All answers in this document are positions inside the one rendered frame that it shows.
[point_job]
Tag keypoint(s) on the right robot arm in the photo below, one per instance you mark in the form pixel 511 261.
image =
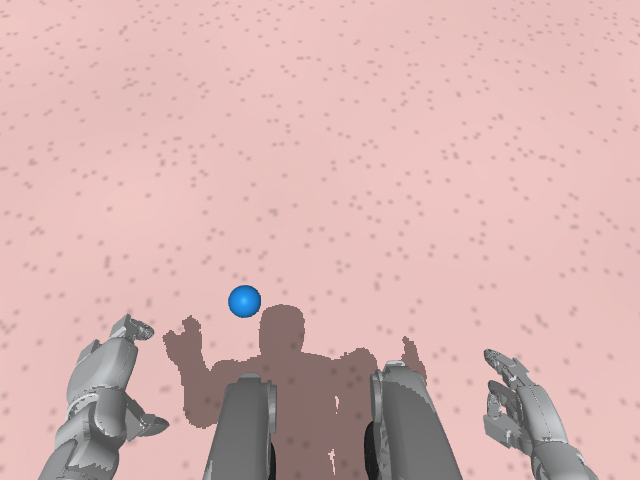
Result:
pixel 559 461

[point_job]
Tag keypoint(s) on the right robot hand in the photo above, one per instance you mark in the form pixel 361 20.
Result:
pixel 532 418

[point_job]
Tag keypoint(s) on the ball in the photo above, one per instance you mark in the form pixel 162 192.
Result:
pixel 244 301

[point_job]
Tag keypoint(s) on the left robot hand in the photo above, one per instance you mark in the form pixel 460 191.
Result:
pixel 110 365

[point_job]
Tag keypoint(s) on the left robot arm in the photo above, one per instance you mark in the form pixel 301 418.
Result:
pixel 87 444

